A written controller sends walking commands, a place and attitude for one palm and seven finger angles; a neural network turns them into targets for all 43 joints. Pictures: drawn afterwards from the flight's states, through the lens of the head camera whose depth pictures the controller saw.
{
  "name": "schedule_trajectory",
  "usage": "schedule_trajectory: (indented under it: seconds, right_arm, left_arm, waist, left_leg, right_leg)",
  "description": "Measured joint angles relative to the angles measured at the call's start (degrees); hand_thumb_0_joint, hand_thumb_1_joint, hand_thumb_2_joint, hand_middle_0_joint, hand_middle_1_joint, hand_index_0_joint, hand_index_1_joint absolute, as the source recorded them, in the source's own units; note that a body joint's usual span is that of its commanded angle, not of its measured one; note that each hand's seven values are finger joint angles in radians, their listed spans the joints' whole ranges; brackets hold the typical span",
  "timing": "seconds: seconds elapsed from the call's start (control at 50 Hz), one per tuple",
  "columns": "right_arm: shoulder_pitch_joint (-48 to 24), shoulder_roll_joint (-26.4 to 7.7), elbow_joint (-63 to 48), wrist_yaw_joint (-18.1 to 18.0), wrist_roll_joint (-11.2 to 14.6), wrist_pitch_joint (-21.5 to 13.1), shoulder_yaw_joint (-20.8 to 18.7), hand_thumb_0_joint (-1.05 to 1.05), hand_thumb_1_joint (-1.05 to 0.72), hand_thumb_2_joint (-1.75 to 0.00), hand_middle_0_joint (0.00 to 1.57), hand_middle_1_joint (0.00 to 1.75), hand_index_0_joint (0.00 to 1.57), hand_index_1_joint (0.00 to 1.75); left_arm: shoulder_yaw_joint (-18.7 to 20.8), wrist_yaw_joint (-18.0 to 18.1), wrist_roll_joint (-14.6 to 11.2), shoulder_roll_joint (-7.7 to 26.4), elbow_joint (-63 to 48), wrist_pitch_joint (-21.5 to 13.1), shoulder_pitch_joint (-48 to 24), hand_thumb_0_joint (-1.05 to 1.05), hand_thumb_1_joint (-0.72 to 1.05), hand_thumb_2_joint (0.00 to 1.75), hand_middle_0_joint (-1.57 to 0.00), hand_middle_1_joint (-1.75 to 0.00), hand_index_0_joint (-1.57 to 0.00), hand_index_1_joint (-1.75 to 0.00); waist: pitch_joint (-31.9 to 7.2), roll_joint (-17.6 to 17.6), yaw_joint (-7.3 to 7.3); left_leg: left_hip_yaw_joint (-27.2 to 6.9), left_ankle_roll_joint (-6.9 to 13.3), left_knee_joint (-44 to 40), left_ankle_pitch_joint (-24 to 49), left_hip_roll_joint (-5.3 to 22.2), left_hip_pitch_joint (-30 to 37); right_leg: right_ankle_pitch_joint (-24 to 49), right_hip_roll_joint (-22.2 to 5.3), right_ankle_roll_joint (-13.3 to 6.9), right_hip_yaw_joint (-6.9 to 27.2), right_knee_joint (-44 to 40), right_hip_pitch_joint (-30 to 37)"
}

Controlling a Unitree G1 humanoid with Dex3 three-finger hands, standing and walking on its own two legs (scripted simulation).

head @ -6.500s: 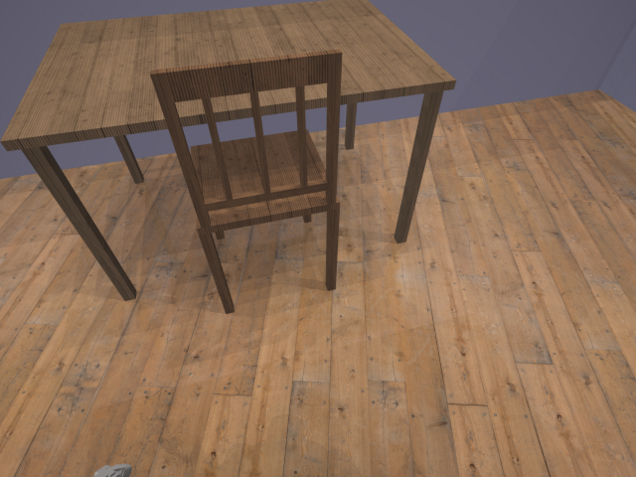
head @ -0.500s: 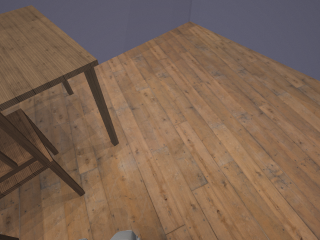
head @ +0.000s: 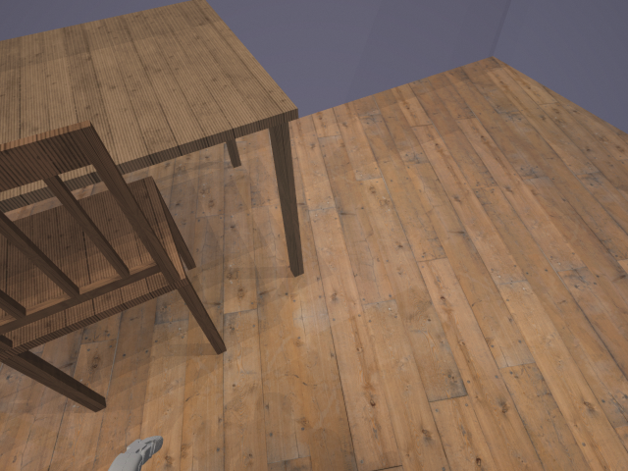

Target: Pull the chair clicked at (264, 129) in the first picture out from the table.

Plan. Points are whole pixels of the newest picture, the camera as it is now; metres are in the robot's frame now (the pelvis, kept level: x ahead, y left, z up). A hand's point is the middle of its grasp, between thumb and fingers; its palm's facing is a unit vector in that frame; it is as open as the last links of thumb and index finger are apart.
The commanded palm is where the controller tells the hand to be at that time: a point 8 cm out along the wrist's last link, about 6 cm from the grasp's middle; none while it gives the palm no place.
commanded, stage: turn to face it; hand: left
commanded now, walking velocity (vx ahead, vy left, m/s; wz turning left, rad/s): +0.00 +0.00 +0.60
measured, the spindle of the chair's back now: (33, 252) +0.47 +0.54 -0.07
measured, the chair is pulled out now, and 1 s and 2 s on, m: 0.00 0.00 0.00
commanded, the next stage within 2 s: take the last steps up to it in 0.82 s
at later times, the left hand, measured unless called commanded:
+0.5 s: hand out of the picture -0.05 +0.26 -0.18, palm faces +0.36 -0.90 -0.26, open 7.4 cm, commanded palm none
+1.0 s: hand out of the picture -0.02 +0.22 -0.14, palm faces +0.49 -0.83 -0.28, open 7.4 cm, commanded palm none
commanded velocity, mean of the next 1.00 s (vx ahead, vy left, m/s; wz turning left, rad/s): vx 0.03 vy -0.01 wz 0.37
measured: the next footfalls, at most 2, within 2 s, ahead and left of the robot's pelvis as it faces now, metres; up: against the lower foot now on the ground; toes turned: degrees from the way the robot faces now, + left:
left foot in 0.42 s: +0.00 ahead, +0.15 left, +0.00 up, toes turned +22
right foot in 0.90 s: +0.09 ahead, -0.05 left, +0.00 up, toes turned +24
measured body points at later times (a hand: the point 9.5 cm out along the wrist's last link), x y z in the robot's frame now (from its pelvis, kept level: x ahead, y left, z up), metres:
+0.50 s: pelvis -0.01 +0.04 +0.00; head +0.03 +0.08 +0.44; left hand -0.07 +0.31 -0.16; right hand +0.18 -0.18 -0.13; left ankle -0.04 +0.13 -0.73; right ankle +0.00 -0.11 -0.68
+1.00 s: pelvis +0.01 +0.01 +0.01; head +0.04 -0.01 +0.46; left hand -0.04 +0.27 -0.11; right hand +0.15 -0.18 -0.16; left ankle -0.06 +0.12 -0.69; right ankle +0.05 -0.07 -0.73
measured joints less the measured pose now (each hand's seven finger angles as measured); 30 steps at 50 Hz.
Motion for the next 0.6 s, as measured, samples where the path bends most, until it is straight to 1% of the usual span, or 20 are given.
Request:
schedule_trajectory:
  seconds: [0.02,0.04,0.06,0.08,0.12,0.14,0.18,0.22,0.28,0.36,0.4,0.42,0.44,0.46,0.48,0.5,0.54,0.56,0.6]
  right_arm:
    - [-0.07,-0.40,0.30,-0.02,0.18,0.30,-0.37,0.01,-0.90,-0.89,0.21,0.30,0.20,0.30]
    - [0.01,-0.69,0.50,-0.02,0.15,0.66,-0.71,0.01,-0.90,-0.90,0.21,0.30,0.20,0.30]
    - [0.22,-1.01,0.64,0.09,0.03,0.97,-0.97,0.01,-0.90,-0.90,0.20,0.30,0.20,0.30]
    - [0.34,-1.29,0.85,0.27,-0.10,1.20,-1.21,0.01,-0.90,-0.90,0.20,0.30,0.20,0.30]
    - [0.42,-1.76,1.15,0.72,-0.27,1.41,-1.50,0.01,-0.90,-0.90,0.20,0.30,0.20,0.29]
    - [0.48,-1.90,1.21,0.91,-0.31,1.42,-1.59,0.01,-0.91,-0.90,0.20,0.30,0.20,0.29]
    - [0.63,-2.03,1.31,1.14,-0.31,1.48,-1.63,0.01,-0.91,-0.90,0.20,0.30,0.20,0.29]
    - [0.61,-2.03,1.53,1.25,-0.25,1.72,-1.60,0.01,-0.91,-0.90,0.20,0.30,0.19,0.29]
    - [-0.04,-1.92,1.80,1.34,-0.15,2.04,-1.31,0.01,-0.91,-0.90,0.20,0.30,0.19,0.29]
    - [-1.73,-1.60,1.43,1.28,0.06,1.53,-0.66,0.01,-0.91,-0.90,0.20,0.30,0.19,0.29]
    - [-2.35,-1.43,0.78,1.20,0.08,0.77,-0.28,0.01,-0.91,-0.90,0.20,0.30,0.19,0.29]
    - [-2.38,-1.60,0.17,1.27,0.05,0.18,-0.08,0.01,-0.91,-0.90,0.20,0.30,0.19,0.29]
    - [-2.79,-1.20,-0.11,1.11,-0.04,-0.55,-0.10,0.01,-0.91,-0.90,0.20,0.30,0.19,0.29]
    - [-3.21,-0.66,-0.33,0.91,0.02,-1.12,0.08,0.01,-0.91,-0.90,0.20,0.30,0.19,0.29]
    - [-3.42,-0.18,-0.59,0.72,0.04,-1.51,0.45,0.01,-0.91,-0.90,0.20,0.30,0.19,0.29]
    - [-3.40,0.20,-0.81,0.42,0.00,-1.84,0.77,0.01,-0.91,-0.90,0.20,0.30,0.19,0.29]
    - [-3.08,0.72,-1.02,-0.32,-0.02,-2.08,1.25,0.01,-0.91,-0.90,0.20,0.30,0.20,0.29]
    - [-2.90,0.89,-1.00,-0.60,-0.02,-2.08,1.45,0.01,-0.91,-0.90,0.20,0.30,0.20,0.29]
    - [-2.49,1.19,-0.73,-0.90,0.03,-2.04,1.81,0.01,-0.90,-0.90,0.20,0.30,0.20,0.30]
  left_arm:
    - [-0.23,0.12,0.32,-0.65,-0.05,-0.46,-0.02,0.00,0.91,0.90,-0.20,-0.30,-0.20,-0.30]
    - [-0.65,0.17,0.49,-1.15,-0.22,-0.65,0.18,0.00,0.91,0.90,-0.20,-0.30,-0.20,-0.30]
    - [-0.94,0.23,0.59,-1.64,-0.34,-0.76,0.56,0.00,0.91,0.90,-0.20,-0.30,-0.20,-0.30]
    - [-1.12,0.29,0.61,-2.07,-0.38,-0.80,1.03,0.00,0.91,0.90,-0.20,-0.30,-0.20,-0.30]
    - [-1.34,0.31,0.58,-2.64,-0.24,-0.72,1.95,0.00,0.91,0.90,-0.20,-0.30,-0.20,-0.30]
    - [-1.39,0.32,0.61,-2.81,-0.08,-0.68,2.34,0.00,0.91,0.90,-0.20,-0.30,-0.20,-0.30]
    - [-1.49,0.32,0.70,-3.01,0.29,-0.70,2.97,0.00,0.91,0.90,-0.20,-0.30,-0.20,-0.30]
    - [-1.53,0.26,0.83,-3.08,0.57,-0.76,3.51,0.00,0.91,0.90,-0.20,-0.30,-0.20,-0.30]
    - [-1.47,0.08,1.06,-2.85,0.93,-0.72,4.12,0.00,0.91,0.90,-0.20,-0.30,-0.20,-0.30]
    - [-0.92,-0.17,1.28,-1.80,1.49,-0.45,4.90,0.00,0.91,0.90,-0.20,-0.30,-0.20,-0.30]
    - [-0.46,-0.22,1.14,-0.88,1.93,-0.17,5.52,0.00,0.91,0.90,-0.20,-0.30,-0.20,-0.30]
    - [-0.23,-0.28,0.92,-0.41,2.02,0.04,6.17,0.00,0.91,0.90,-0.20,-0.30,-0.20,-0.30]
    - [0.15,-0.32,0.67,0.39,2.47,0.49,6.17,0.00,0.91,0.90,-0.20,-0.30,-0.20,-0.30]
    - [0.45,-0.17,0.60,1.19,3.06,1.21,5.80,0.00,0.91,0.90,-0.20,-0.30,-0.20,-0.30]
    - [0.69,0.02,0.62,1.83,3.50,1.90,5.49,0.00,0.91,0.90,-0.20,-0.30,-0.20,-0.30]
    - [0.90,0.19,0.67,2.21,3.96,2.34,5.19,0.01,0.91,0.90,-0.20,-0.30,-0.20,-0.30]
    - [1.05,0.17,0.60,2.50,4.68,2.56,4.55,0.01,0.91,0.90,-0.20,-0.30,-0.20,-0.30]
    - [1.05,0.04,0.53,2.48,4.79,2.47,4.23,0.01,0.91,0.90,-0.20,-0.30,-0.20,-0.30]
    - [0.90,-0.20,0.42,2.29,4.69,2.13,3.70,0.01,0.91,0.90,-0.19,-0.30,-0.20,-0.30]
  waist:
    - [0.18,0.90,0.08]
    - [0.23,1.31,-0.05]
    - [0.13,1.51,-0.19]
    - [0.04,1.54,-0.19]
    - [0.08,1.38,-0.24]
    - [0.15,1.17,-0.33]
    - [0.34,0.58,-0.47]
    - [0.61,-0.11,-0.36]
    - [1.25,-1.17,0.25]
    - [2.26,-2.57,1.58]
    - [2.34,-3.26,1.98]
    - [1.96,-3.30,2.16]
    - [2.00,-4.22,2.09]
    - [2.37,-5.11,2.26]
    - [2.65,-5.66,2.55]
    - [2.71,-5.80,2.65]
    - [2.45,-5.44,2.57]
    - [2.34,-5.14,2.50]
    - [2.00,-4.52,2.35]
  left_leg:
    - [-0.38,-0.53,3.59,-4.17,-0.01,-1.35]
    - [0.16,-0.90,9.02,-8.99,-0.27,-3.25]
    - [1.00,-1.08,15.02,-11.63,-0.43,-5.27]
    - [2.00,-1.33,20.62,-12.38,-0.28,-7.02]
    - [3.93,-2.06,29.20,-10.91,0.96,-9.38]
    - [4.68,-2.43,31.66,-9.98,1.78,-9.95]
    - [5.73,-3.11,33.22,-8.89,3.36,-10.02]
    - [6.53,-3.61,31.47,-8.94,4.70,-9.06]
    - [7.92,-3.90,25.09,-9.94,6.09,-6.56]
    - [10.25,-3.23,14.68,-11.06,6.40,-2.24]
    - [11.51,-2.63,7.41,-7.79,5.98,0.90]
    - [11.70,-1.61,2.78,-4.47,5.82,2.89]
    - [11.63,0.19,2.84,-4.81,5.01,2.41]
    - [11.47,1.42,4.14,-5.64,4.33,1.74]
    - [11.33,2.16,4.48,-6.09,4.00,1.72]
    - [11.01,2.54,3.92,-5.99,3.83,2.04]
    - [10.14,2.63,1.34,-4.56,3.49,3.18]
    - [9.70,2.76,-0.19,-3.64,3.24,3.88]
    - [8.82,3.15,-3.05,-1.97,2.70,5.23]
  right_leg:
    - [0.78,0.25,-1.79,-0.77,-0.15,0.23]
    - [0.90,-0.08,-3.13,-1.64,0.19,0.45]
    - [0.94,-0.65,-3.94,-2.56,-0.07,1.00]
    - [1.10,-1.22,-4.32,-3.31,-0.78,1.72]
    - [1.70,-2.18,-4.40,-4.58,-2.52,3.27]
    - [1.94,-2.65,-4.32,-5.23,-3.22,3.91]
    - [2.15,-3.62,-4.13,-6.62,-4.15,4.93]
    - [2.05,-4.60,-3.89,-8.04,-4.51,5.60]
    - [1.54,-6.05,-3.32,-10.11,-4.09,5.87]
    - [0.16,-7.99,-1.97,-12.61,-1.70,5.10]
    - [-1.25,-9.14,-0.88,-13.86,0.87,4.25]
    - [-2.47,-9.65,-0.30,-14.26,3.36,3.14]
    - [-5.63,-10.17,0.38,-12.75,7.96,1.09]
    - [-9.67,-9.62,0.68,-9.72,13.50,-1.27]
    - [-12.09,-8.58,0.74,-7.13,18.84,-3.52]
    - [-12.75,-7.53,0.84,-5.44,23.31,-5.47]
    - [-10.50,-5.87,1.01,-3.20,29.59,-8.64]
    - [-8.81,-5.34,1.10,-2.42,31.28,-9.75]
    - [-6.05,-4.59,1.30,-1.30,31.91,-10.97]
